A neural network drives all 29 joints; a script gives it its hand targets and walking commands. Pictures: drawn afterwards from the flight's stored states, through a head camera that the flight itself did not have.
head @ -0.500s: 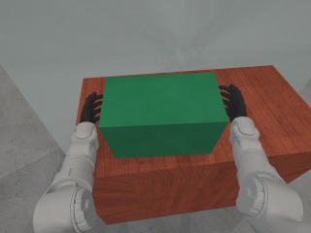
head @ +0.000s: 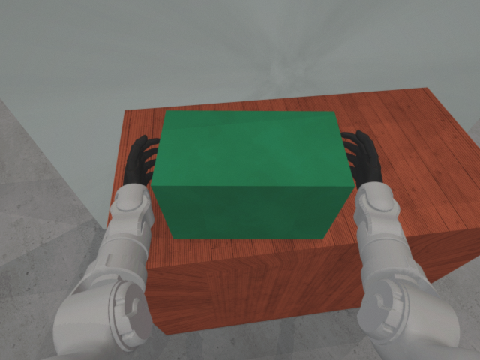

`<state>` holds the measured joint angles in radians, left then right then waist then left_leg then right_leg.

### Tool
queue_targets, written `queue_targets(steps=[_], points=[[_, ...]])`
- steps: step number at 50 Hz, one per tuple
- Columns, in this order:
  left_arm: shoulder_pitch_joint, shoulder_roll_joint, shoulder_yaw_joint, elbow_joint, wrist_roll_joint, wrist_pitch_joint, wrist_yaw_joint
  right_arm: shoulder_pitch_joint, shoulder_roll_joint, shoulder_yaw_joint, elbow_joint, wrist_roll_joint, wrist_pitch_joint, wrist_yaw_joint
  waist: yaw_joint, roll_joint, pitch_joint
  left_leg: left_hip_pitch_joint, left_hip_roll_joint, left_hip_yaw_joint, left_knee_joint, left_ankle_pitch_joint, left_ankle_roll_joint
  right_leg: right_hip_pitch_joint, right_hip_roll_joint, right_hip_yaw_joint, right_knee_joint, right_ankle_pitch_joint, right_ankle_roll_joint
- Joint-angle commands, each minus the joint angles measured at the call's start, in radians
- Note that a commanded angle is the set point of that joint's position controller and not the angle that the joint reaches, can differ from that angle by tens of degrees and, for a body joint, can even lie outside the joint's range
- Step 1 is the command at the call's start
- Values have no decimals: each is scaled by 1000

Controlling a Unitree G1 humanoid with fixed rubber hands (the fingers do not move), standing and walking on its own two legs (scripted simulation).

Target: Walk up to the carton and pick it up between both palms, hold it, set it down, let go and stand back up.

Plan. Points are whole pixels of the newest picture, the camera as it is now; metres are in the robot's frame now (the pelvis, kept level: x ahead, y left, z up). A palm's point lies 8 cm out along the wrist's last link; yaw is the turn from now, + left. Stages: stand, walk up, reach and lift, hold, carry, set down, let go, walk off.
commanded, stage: set down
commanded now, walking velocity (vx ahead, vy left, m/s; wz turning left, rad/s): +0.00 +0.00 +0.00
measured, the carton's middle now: (249, 178) +0.46 -0.02 +0.00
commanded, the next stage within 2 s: none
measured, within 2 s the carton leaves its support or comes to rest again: neither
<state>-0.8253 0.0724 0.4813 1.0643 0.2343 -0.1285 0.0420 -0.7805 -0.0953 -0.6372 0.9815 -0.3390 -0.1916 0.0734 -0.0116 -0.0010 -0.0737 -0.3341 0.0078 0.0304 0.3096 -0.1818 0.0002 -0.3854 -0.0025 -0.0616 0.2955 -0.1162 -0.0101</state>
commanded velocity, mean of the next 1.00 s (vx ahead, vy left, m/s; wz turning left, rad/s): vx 0.00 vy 0.00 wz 0.00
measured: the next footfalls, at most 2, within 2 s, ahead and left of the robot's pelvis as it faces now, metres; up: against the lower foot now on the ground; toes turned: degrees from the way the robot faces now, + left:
none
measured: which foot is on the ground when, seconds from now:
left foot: down 0.00-1.00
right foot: down 0.00-1.00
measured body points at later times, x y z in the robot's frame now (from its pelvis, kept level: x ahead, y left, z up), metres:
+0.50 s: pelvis +0.00 +0.00 +0.00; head +0.08 +0.01 +0.44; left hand +0.44 +0.18 +0.05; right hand +0.43 -0.22 +0.06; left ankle -0.03 +0.12 -0.75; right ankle +0.00 -0.11 -0.75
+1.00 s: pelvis +0.00 +0.00 -0.01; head +0.08 +0.00 +0.44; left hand +0.45 +0.18 +0.04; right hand +0.43 -0.23 +0.05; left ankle -0.03 +0.12 -0.75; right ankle +0.00 -0.11 -0.75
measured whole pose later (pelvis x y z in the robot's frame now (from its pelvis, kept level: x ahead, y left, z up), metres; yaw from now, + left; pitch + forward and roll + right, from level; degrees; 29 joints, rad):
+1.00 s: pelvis +0.00 +0.00 -0.01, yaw -2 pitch +17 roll -1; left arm -0.89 0.19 0.22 1.27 0.03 -0.24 0.10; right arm -0.88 -0.26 -0.22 1.28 0.02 -0.26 0.04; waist 0.00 0.00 -0.16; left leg -0.49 0.03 0.05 0.41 -0.22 0.00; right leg -0.54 0.02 -0.04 0.35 -0.12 -0.02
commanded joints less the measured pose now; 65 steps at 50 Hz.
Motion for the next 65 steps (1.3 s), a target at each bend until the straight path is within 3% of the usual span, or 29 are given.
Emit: queue_targets(steps=[1, 9, 21, 31, 38, 41, 45, 48, 51, 57, 61, 65], points=[[-468, -410, -184, -29, 37, -61, -150, -428, 430, 306, 2, -39, -63, 146, 14, -43, -482, 4, 2, 41, -7, 241, -16, 439, -29, -11, 97, 476, 64], [-405, -423, -210, -14, 48, -81, -135, -387, 398, 318, 42, -28, -96, 142, 10, -18, -498, 91, 16, 30, 38, 358, -38, 349, -12, -26, 88, 479, 46], [-384, -382, -158, 9, 79, -84, -136, -364, 386, 300, 56, -32, -81, 140, 23, -40, -425, 14, 9, 40, 6, 247, -11, 346, -20, -11, 79, 395, 50], [-363, -359, -140, 13, 95, -86, -124, -343, 351, 264, 62, -42, -76, 138, 22, -12, -427, 51, 13, 37, 22, 277, -18, 287, -13, -16, 67, 345, 36], [-356, -230, -100, 27, 85, -87, -103, -316, 250, 243, 77, -26, -62, 112, 16, -35, -408, 17, 9, 43, 17, 247, -8, 306, -17, -2, 76, 353, 43], [-367, -66, -130, 27, 22, -96, -51, -310, 65, 261, 116, 57, -64, 68, 17, -17, -452, 3, 12, 41, 37, 275, -22, 287, -8, 10, 88, 361, 37], [-424, 140, -302, 111, -190, -125, 45, -390, -169, 475, 237, 344, -77, -13, 26, 11, -567, -69, 14, 31, 114, 323, -39, 215, 11, 47, 127, 385, 19], [-480, 193, -415, 174, -346, -168, 56, -468, -235, 611, 262, 518, -100, -37, 34, 3, -696, -145, 18, 12, 171, 346, -42, 202, 10, 66, 179, 433, 14], [-541, 269, -482, 282, -451, -220, 46, -547, -321, 697, 305, 639, -130, -52, 41, -5, -781, -218, 15, 4, 227, 366, -49, 199, 11, 65, 243, 488, 21], [-619, 385, -534, 416, -521, -260, 14, -617, -480, 758, 434, 761, -159, -51, 34, -15, -772, -209, 13, 10, 296, 359, -75, 48, 38, 19, 288, 397, 43], [-686, 399, -608, 448, -589, -251, 4, -665, -525, 786, 494, 809, -145, -27, 20, -14, -753, -210, 19, 6, 298, 253, -73, -85, 45, -9, 283, 232, 45], [-761, 407, -714, 414, -689, -243, -5, -717, -537, 808, 452, 839, -110, 2, 4, -2, -781, -276, 23, 2, 292, 105, -57, -148, 35, -16, 294, 92, 38]])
